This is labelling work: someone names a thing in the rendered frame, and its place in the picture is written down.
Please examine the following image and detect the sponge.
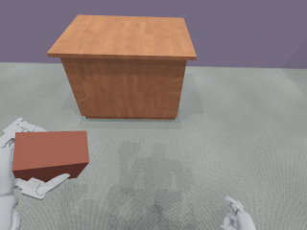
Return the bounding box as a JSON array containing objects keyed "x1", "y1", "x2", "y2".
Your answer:
[{"x1": 12, "y1": 130, "x2": 89, "y2": 183}]

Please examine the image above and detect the table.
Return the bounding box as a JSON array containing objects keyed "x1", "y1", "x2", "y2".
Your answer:
[{"x1": 47, "y1": 14, "x2": 197, "y2": 120}]

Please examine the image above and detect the left robot hand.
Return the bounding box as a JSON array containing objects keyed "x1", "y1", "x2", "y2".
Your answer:
[{"x1": 0, "y1": 118, "x2": 70, "y2": 200}]

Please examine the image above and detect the right robot hand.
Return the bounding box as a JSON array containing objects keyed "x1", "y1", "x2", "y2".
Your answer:
[{"x1": 221, "y1": 196, "x2": 256, "y2": 230}]

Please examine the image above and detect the left robot forearm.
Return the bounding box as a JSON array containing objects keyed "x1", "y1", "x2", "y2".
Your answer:
[{"x1": 0, "y1": 195, "x2": 21, "y2": 230}]

